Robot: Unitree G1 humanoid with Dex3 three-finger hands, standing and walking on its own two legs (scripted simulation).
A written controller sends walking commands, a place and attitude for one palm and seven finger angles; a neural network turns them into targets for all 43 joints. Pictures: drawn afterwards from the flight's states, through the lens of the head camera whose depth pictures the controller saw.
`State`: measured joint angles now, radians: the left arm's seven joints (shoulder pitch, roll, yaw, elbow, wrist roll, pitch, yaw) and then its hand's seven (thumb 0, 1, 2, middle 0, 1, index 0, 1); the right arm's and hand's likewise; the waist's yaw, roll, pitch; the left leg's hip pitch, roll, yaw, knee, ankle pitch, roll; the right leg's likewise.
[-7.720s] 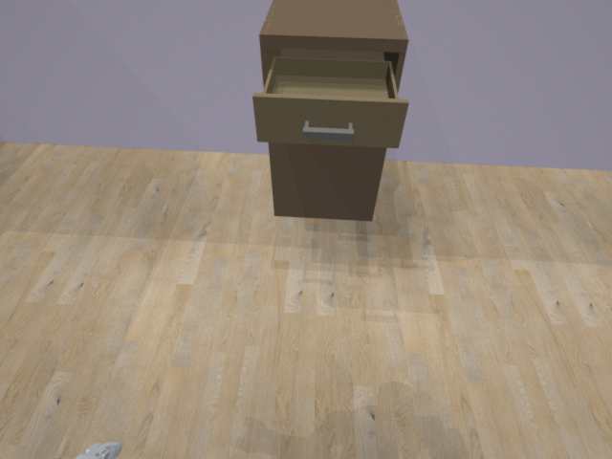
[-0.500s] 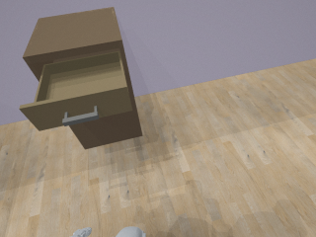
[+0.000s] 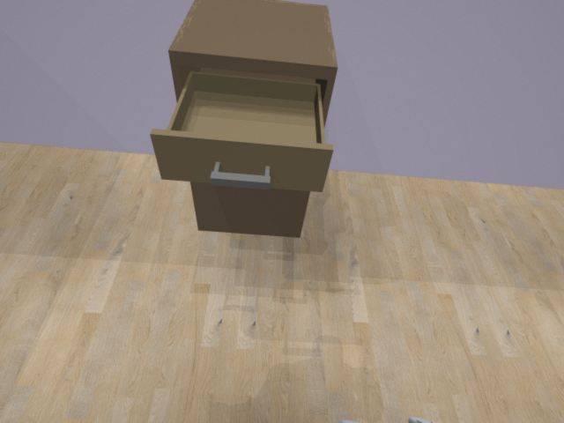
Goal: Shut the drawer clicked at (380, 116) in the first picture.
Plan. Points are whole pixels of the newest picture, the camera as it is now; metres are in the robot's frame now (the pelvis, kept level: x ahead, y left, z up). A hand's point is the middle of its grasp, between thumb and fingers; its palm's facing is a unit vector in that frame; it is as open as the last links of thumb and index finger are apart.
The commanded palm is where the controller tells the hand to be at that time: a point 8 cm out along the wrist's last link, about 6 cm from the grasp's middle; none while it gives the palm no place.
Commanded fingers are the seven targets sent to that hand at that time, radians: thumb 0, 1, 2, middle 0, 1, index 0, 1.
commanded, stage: take the last steps up to it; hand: left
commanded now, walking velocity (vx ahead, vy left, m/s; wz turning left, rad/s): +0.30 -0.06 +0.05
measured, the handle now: (241, 174) +0.63 +0.15 -0.09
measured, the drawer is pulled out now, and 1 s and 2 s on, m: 0.30 0.30 0.30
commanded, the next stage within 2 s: come to a stop and stand still in 1.08 s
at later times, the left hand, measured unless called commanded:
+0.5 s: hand out of the picture +0.03 +0.12 -0.16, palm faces +0.09 -0.97 -0.20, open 7.3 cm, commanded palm none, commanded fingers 0.00 0.90 0.90 -0.20 -0.30 -0.20 -0.30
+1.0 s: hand (195, 364) +0.23 +0.16 -0.18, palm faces +0.09 -0.98 -0.17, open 7.4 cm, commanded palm none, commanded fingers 0.00 0.90 0.90 -0.20 -0.30 -0.20 -0.30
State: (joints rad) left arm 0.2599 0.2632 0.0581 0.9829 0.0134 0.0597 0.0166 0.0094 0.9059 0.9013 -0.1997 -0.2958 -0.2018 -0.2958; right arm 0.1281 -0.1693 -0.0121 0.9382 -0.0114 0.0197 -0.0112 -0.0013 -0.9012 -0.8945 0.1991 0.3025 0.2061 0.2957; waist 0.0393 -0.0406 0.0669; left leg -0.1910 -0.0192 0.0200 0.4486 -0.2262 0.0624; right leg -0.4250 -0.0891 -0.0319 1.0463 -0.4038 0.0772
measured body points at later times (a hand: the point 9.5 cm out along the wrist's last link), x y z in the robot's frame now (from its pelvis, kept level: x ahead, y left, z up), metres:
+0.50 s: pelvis +0.06 -0.05 +0.00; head +0.05 -0.07 +0.45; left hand +0.02 +0.17 -0.15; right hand +0.02 -0.29 -0.16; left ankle +0.08 +0.09 -0.67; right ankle +0.01 -0.14 -0.74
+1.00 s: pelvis +0.23 -0.01 +0.00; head +0.23 -0.01 +0.44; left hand +0.23 +0.22 -0.16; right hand +0.31 -0.25 -0.15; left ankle +0.23 +0.10 -0.74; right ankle +0.25 -0.14 -0.69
